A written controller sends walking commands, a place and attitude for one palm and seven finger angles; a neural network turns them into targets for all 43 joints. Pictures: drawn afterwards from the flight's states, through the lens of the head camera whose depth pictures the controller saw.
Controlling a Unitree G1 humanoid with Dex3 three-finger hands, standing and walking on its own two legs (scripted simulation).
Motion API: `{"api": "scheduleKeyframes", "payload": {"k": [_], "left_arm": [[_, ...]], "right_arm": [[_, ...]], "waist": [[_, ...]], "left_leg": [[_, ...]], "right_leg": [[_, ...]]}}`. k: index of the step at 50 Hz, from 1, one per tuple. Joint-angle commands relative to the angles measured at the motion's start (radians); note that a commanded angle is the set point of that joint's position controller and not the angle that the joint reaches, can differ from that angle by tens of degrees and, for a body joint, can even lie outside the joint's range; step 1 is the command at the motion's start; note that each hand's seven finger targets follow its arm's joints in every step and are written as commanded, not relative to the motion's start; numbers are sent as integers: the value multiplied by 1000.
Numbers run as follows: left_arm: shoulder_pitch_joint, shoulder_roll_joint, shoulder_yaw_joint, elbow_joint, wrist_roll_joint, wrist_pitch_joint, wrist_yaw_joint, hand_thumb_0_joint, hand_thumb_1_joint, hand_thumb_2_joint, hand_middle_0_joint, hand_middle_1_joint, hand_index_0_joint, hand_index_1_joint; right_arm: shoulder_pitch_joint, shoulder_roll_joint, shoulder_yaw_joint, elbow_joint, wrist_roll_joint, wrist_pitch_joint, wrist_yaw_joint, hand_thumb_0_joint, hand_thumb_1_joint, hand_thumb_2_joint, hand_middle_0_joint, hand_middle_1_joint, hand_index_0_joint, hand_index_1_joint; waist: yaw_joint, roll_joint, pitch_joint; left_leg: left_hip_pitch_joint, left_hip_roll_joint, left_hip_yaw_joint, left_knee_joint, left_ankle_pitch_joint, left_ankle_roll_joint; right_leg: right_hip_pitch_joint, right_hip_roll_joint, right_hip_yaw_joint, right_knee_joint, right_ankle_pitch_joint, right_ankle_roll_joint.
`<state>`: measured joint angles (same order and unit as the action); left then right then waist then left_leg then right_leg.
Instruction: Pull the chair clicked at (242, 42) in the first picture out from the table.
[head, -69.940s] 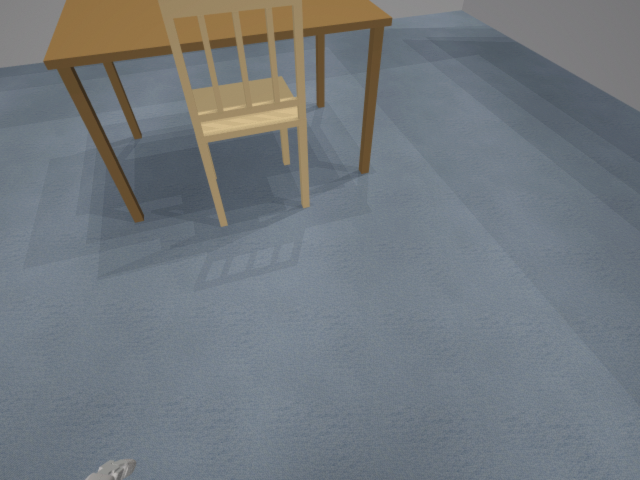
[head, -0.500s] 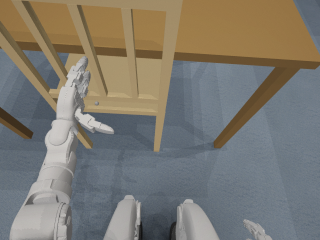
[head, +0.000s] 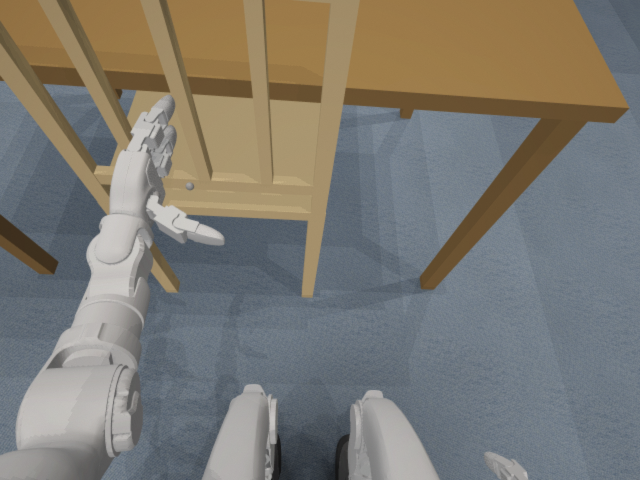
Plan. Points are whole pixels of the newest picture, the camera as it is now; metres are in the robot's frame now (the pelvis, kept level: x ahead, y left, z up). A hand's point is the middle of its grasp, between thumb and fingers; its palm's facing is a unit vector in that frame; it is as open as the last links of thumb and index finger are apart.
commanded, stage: aim the fingers beside a spindle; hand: left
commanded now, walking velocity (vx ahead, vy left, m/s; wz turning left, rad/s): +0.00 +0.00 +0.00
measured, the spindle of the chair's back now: (184, 104) +0.58 +0.19 +0.07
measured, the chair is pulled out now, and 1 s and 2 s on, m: -0.11 -0.11 -0.11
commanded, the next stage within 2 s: none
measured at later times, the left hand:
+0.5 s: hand (192, 195) +0.45 +0.17 +0.04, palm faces -0.07 -1.00 -0.04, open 16.7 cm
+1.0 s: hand (179, 213) +0.42 +0.17 +0.05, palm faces -0.08 -1.00 -0.05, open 16.9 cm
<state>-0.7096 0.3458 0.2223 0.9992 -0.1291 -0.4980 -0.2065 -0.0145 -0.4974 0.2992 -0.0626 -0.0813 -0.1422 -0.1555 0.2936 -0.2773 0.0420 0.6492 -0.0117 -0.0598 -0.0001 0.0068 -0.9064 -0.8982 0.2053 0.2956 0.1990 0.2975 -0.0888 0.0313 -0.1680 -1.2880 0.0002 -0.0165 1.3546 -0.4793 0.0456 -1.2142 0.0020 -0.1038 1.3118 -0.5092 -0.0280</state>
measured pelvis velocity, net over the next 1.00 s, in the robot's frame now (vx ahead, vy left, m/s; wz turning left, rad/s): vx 0.06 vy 0.00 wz -0.01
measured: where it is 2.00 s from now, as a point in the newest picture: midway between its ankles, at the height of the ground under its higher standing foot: outside the picture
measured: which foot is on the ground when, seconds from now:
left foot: down 0.00-1.00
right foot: down 0.00-1.00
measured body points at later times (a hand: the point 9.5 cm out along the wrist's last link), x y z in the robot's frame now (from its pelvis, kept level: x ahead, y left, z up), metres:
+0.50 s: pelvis +0.03 +0.00 +0.01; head +0.15 +0.01 +0.45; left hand +0.45 +0.22 +0.04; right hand +0.14 -0.26 -0.10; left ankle +0.08 +0.09 -0.60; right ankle +0.06 -0.11 -0.60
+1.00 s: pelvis +0.06 +0.00 +0.03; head +0.19 +0.00 +0.46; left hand +0.42 +0.23 +0.05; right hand +0.20 -0.26 -0.08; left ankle +0.08 +0.09 -0.60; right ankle +0.06 -0.11 -0.60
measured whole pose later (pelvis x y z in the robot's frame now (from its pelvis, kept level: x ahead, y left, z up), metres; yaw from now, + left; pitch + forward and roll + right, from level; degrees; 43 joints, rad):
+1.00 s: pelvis +0.06 +0.00 +0.03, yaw -1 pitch +24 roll -3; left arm -0.20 0.28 0.22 0.45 -0.22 -0.42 -0.28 -0.02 -0.49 0.30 -0.06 -0.08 -0.06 -0.08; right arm 0.23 -0.26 0.01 0.57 0.00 -0.06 0.00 0.01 -0.91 -0.90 0.20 0.30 0.20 0.30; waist -0.05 0.03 -0.15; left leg -1.11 0.01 0.00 1.26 -0.56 0.04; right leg -1.05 0.02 -0.07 1.22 -0.57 -0.03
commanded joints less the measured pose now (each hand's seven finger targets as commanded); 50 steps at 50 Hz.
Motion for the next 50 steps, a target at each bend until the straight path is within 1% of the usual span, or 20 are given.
{"api": "scheduleKeyframes", "payload": {"k": [1, 6, 10, 14, 15, 18, 20, 24, 27, 28, 30, 33, 34, 37, 38, 40, 44, 46, 48, 50], "left_arm": [[-438, 101, -15, -201, 5, -35, 0, 0, -500, 300, -60, -80, -60, -80], [-393, 156, 37, -215, 9, -35, 4, 0, -500, 300, -60, -80, -60, -80], [-340, 116, 17, -227, 0, -20, -6, 0, -500, 300, -60, -80, -60, -80], [-260, 120, 31, -273, -8, -6, -15, 0, -500, 300, -60, -80, -60, -80], [-251, 98, 12, -279, -11, 1, -18, 0, -500, 300, -60, -80, -60, -80], [-201, 75, 1, -305, -23, 13, -21, 0, -500, 300, -60, -80, -60, -80], [-127, 113, 40, -335, -26, 20, -23, 0, -500, 300, -60, -80, -60, -80], [-53, 85, 17, -423, -37, 25, -33, 0, -500, 300, -60, -80, -60, -80], [-55, 140, 66, -556, -54, -8, -18, 0, -500, 300, -60, -80, -60, -80], [-47, 158, 73, -599, -56, -20, -13, 0, -500, 300, -60, -80, -60, -80], [28, 144, 74, -651, -59, -31, -8, 0, -500, 300, -60, -80, -60, -80], [133, 135, 76, -648, -65, -20, -10, 0, -500, 300, -60, -80, -60, -80], [161, 97, 47, -620, -63, -7, -18, 0, -500, 300, -60, -80, -60, -80], [195, 85, 42, -539, -70, 31, -43, 0, -500, 300, -60, -80, -60, -80], [191, 96, 52, -536, -75, 35, -54, 0, -500, 300, -60, -80, -60, -80], [178, 118, 69, -575, -82, 34, -73, 0, -500, 300, -60, -80, -60, -80], [217, 145, 91, -747, -111, 5, -86, 0, -500, 300, -60, -80, -60, -80], [258, 118, 61, -818, -116, -7, -82, 0, -500, 300, -60, -80, -60, -80], [313, 121, 63, -816, -114, 0, -75, 0, -500, 300, -60, -80, -60, -80], [362, 84, 45, -749, -107, 22, -69, 0, -500, 300, -60, -80, -60, -80]], "right_arm": [[66, -174, -64, -90, 3, -27, -5, 0, -900, -900, 200, 300, 200, 300], [66, -174, -64, -98, 3, -22, -7, 0, -900, -900, 200, 300, 200, 300], [62, -173, -67, -105, 6, -15, -4, 0, -900, -900, 200, 300, 200, 300], [64, -172, -72, -118, 8, -10, -5, 0, -900, -900, 200, 300, 200, 300], [61, -171, -73, -117, 9, -7, -4, 0, -900, -900, 200, 300, 200, 300], [57, -167, -75, -128, 13, -5, -4, 0, -900, -900, 200, 300, 200, 300], [52, -165, -77, -136, 13, 2, -3, 0, -900, -900, 200, 300, 200, 300], [39, -152, -75, -159, 16, 7, 1, 0, -900, -900, 200, 300, 200, 300], [28, -146, -77, -166, 14, 1, -5, 0, -900, -900, 200, 300, 200, 300], [25, -146, -76, -171, 12, -4, -7, 0, -900, -900, 200, 300, 200, 300], [24, -138, -78, -171, 9, -9, -6, 0, -900, -900, 200, 300, 200, 300], [24, -137, -79, -170, 10, -11, -4, 0, -900, -900, 200, 300, 200, 300], [18, -132, -77, -166, 12, -9, -1, 0, -900, -900, 200, 300, 200, 300], [11, -138, -78, -158, 19, -3, -5, 0, -900, -900, 200, 300, 200, 300], [14, -142, -77, -163, 21, -4, -8, 0, -900, -900, 200, 300, 200, 300], [7, -141, -79, -168, 21, -8, -12, 0, -900, -900, 200, 300, 200, 300], [10, -137, -86, -183, 19, -26, -15, 0, -900, -900, 200, 300, 200, 300], [8, -129, -86, -184, 17, -36, -12, 0, -900, -900, 200, 300, 200, 300], [11, -132, -88, -180, 17, -43, -11, 0, -900, -900, 200, 300, 200, 300], [1, -129, -86, -172, 18, -39, -10, 0, -900, -900, 200, 300, 200, 300]], "waist": [[-66, 67, -361], [-50, 48, -369], [-53, 54, -366], [-31, 65, -403], [-41, 48, -397], [-36, 38, -387], [-15, 28, -414], [-2, 33, -412], [10, 40, -465], [16, 75, -485], [25, 84, -518], [25, 55, -480], [16, 56, -441], [1, -20, -345], [1, -38, -345], [15, 5, -386], [39, 74, -511], [44, 101, -526], [37, 82, -504], [24, 30, -418]], "left_leg": [[404, 5, -116, -246, -150, -16], [377, 4, -97, -234, -97, -13], [408, 8, -100, -237, -70, -16], [451, 9, -97, -235, 17, -20], [456, 12, -101, -236, 26, -21], [455, 8, -91, -230, 60, -17], [450, 7, -74, -224, 111, -20], [467, 7, -62, -222, 182, -21], [503, 8, -59, -219, 238, -23], [519, 7, -57, -210, 275, -24], [571, 9, -55, -212, 360, -30], [556, 12, -51, -212, 392, -30], [547, 13, -49, -217, 375, -30], [427, 8, -31, -211, 270, -18], [405, 5, -27, -203, 266, -13], [429, 5, -27, -204, 291, -17], [570, 11, -39, -208, 451, -25], [633, 14, -51, -219, 510, -31], [636, 19, -56, -216, 529, -30], [569, 17, -48, -222, 452, -26]], "right_leg": [[43, 23, 81, -229, -84, -18], [87, 22, 86, -224, -66, -16], [70, 22, 79, -225, -41, -14], [99, 23, 74, -221, 10, -17], [93, 24, 71, -221, 19, -14], [112, 25, 72, -227, 39, -15], [161, 23, 77, -230, 74, -14], [203, 25, 79, -231, 137, -15], [260, 26, 84, -231, 189, -14], [267, 28, 88, -219, 220, -16], [295, 26, 86, -215, 291, -14], [314, 29, 82, -214, 325, -12], [298, 29, 78, -222, 317, -10], [311, 27, 91, -242, 278, -4], [327, 28, 94, -236, 284, -6], [344, 24, 98, -231, 306, -9], [377, 24, 93, -221, 406, -11], [379, 24, 87, -225, 421, -11], [362, 27, 80, -223, 417, -10], [345, 25, 76, -234, 382, -4]]}}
